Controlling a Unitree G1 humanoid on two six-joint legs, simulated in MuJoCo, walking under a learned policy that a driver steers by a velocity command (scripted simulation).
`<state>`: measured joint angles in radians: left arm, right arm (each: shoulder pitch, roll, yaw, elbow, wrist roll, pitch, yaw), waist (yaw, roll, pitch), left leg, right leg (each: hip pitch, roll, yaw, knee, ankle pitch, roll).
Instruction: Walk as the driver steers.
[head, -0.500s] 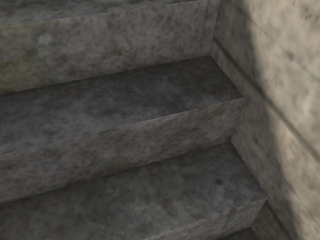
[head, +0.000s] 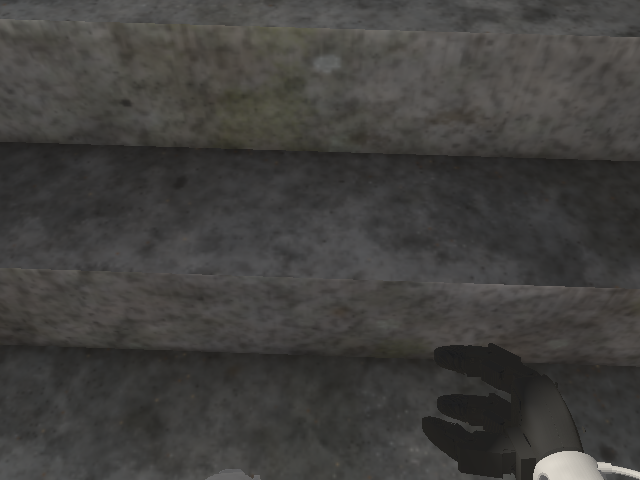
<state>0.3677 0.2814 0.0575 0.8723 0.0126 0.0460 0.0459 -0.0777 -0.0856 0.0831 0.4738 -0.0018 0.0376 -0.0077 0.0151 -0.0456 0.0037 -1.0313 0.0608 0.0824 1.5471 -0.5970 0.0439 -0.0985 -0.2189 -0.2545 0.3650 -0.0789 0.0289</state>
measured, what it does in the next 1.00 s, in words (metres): climbs: right foot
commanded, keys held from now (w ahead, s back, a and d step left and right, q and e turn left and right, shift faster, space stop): q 0.20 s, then no key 0.04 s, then e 0.30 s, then w+e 0.46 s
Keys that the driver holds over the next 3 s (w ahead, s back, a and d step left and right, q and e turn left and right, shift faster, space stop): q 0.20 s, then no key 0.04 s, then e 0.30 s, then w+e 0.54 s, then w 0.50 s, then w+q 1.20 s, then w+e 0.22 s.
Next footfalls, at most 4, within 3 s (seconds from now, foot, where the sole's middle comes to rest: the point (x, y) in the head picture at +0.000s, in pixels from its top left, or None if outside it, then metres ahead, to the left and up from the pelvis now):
0.50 right None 0.16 -0.12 -0.59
1.02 left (178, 437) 0.40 0.23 -0.38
1.76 right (500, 227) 0.62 -0.21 -0.17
2.38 left None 0.86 -0.08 0.04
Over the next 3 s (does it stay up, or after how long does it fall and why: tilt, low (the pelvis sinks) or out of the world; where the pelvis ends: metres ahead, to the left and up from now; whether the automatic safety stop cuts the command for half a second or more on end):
stays up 1.03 -0.05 0.96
